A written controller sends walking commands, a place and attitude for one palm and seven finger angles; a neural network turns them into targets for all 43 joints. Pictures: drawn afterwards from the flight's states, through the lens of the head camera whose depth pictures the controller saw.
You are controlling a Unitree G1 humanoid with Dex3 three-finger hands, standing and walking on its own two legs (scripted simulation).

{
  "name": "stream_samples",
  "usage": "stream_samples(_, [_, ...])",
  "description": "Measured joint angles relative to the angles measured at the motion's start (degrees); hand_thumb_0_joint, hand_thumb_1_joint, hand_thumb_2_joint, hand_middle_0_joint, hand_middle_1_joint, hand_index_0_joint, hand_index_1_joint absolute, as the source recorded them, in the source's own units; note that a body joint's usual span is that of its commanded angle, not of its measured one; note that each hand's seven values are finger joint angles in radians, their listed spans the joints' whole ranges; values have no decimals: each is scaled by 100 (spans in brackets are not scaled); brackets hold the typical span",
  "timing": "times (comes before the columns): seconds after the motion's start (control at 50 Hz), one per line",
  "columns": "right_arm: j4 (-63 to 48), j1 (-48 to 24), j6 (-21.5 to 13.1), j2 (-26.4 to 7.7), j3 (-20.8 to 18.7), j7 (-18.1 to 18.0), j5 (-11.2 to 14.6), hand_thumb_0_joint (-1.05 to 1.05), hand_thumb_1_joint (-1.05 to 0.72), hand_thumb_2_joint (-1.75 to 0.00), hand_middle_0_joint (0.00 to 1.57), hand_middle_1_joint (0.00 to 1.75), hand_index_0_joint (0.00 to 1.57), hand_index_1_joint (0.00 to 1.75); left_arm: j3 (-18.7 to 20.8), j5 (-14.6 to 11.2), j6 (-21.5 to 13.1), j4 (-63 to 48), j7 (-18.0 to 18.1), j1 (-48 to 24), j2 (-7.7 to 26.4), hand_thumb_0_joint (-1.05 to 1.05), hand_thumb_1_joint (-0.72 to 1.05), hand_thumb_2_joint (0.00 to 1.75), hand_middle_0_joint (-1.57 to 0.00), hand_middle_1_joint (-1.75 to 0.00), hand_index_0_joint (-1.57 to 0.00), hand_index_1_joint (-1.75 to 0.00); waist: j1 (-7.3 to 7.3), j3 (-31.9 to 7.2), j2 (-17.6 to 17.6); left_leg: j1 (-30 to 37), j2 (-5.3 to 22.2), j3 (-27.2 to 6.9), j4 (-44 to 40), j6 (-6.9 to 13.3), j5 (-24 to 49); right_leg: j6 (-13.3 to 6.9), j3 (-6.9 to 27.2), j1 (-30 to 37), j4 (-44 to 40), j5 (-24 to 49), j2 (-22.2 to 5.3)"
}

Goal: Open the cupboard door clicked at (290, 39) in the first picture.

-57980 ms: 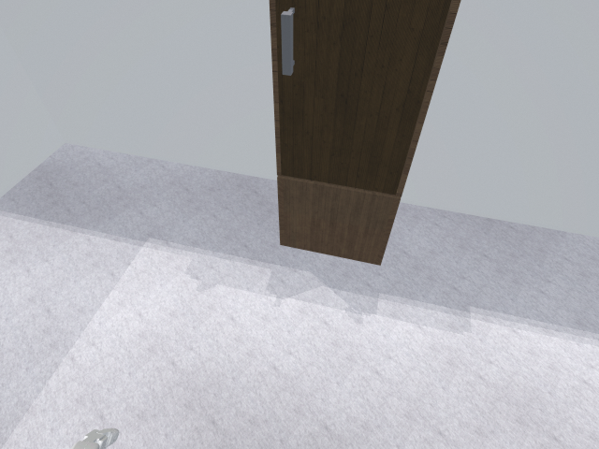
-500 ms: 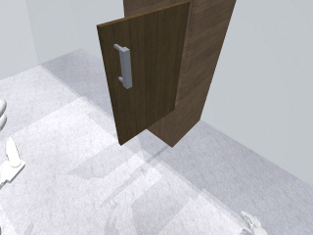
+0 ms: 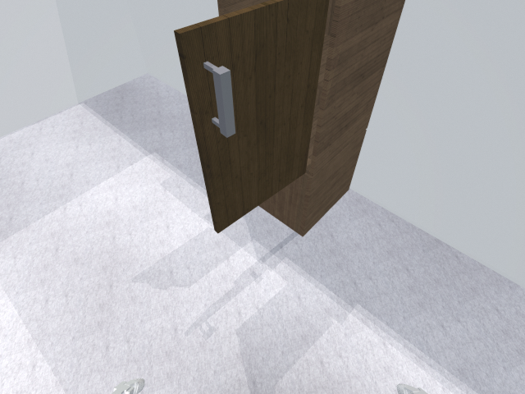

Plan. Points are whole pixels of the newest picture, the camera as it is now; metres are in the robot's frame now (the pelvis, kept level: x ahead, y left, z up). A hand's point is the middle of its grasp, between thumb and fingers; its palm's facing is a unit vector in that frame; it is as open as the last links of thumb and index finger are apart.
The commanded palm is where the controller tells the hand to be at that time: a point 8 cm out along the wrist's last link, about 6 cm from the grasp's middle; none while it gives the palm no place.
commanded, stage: let the arm hang, fingers relaxed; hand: left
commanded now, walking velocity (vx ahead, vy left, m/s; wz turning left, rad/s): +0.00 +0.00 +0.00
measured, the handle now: (218, 100) +0.63 +0.11 +0.12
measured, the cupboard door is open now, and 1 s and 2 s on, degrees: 84 84 84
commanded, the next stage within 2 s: look to check the result in 0.86 s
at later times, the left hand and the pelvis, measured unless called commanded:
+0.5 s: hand out of the picture -0.05 +0.18 -0.16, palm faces +0.04 -0.97 -0.23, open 7.3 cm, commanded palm none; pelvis +0.00 +0.00 +0.01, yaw +0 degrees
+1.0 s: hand out of the picture -0.02 +0.15 -0.16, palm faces +0.04 -0.98 -0.19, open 7.3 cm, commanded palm none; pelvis +0.01 -0.01 +0.01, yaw +0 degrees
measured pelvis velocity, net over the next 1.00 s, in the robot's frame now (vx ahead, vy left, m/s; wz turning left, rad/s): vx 0.01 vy -0.01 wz -0.01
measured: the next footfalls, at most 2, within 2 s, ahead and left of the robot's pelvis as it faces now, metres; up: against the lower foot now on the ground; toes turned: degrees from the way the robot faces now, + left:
none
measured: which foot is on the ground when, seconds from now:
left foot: down 0.00-1.00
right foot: down 0.00-1.00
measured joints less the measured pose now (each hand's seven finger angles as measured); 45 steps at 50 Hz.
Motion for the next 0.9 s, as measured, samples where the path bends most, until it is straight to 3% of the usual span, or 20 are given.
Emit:
stream_samples(0.04, [243, 153, 51, 97, 15, -24, -1, 1, -90, -90, 20, 30, 20, 29, -130, -35, 10, 661, 14, 91, -239, 1, 92, 90, -19, -29, -19, -30, -12, 106, -151, 99, 13, -17, -125, -10, 61, -2, -14, 114, -156, 79, 23])
stream_samples(0.12, [769, 526, 123, 301, 16, -92, 10, 1, -90, -90, 20, 30, 20, 29, -13, -82, -96, 1491, 100, 294, -190, 0, 100, 90, -20, -30, -20, -30, 90, 221, -291, 217, 58, -102, -356, -40, 192, -39, -92, 325, -554, 281, 98])
stream_samples(0.3, [1415, 956, 145, 535, -39, -182, 64, 1, -90, -90, 20, 30, 20, 29, -41, -108, -222, 2401, 116, 733, -230, 0, 94, 90, -20, -29, -20, -30, 146, 258, -38, 442, 11, -69, -693, 5, 355, 4, -63, 536, -891, 465, 65])
stream_samples(0.48, [1531, 913, 82, 731, -49, -186, 59, 1, -90, -90, 20, 30, 20, 29, -42, -102, -303, 2471, 190, 641, -413, 0, 92, 90, -19, -29, -20, -30, 98, 101, 124, 560, -29, 36, -799, 25, 399, 26, 37, 526, -783, 426, 9])
stream_samples(0.68, [1553, 862, 34, 784, -71, -195, 37, 1, -91, -90, 20, 30, 20, 29, -41, -90, -378, 2267, 201, 301, -640, 0, 91, 90, -19, -29, -20, -30, 58, -38, 55, 593, -15, 56, -802, -12, 390, -5, 60, 511, -702, 375, 18])
stream_samples(0.9, [1568, 905, 28, 740, -92, -217, 40, 0, -91, -90, 20, 30, 20, 29, -14, -104, -381, 2305, 193, 295, -581, 1, 92, 90, -20, -29, -20, -30, 34, 95, -8, 605, 50, 18, -810, -80, 368, -69, 32, 565, -795, 386, 91])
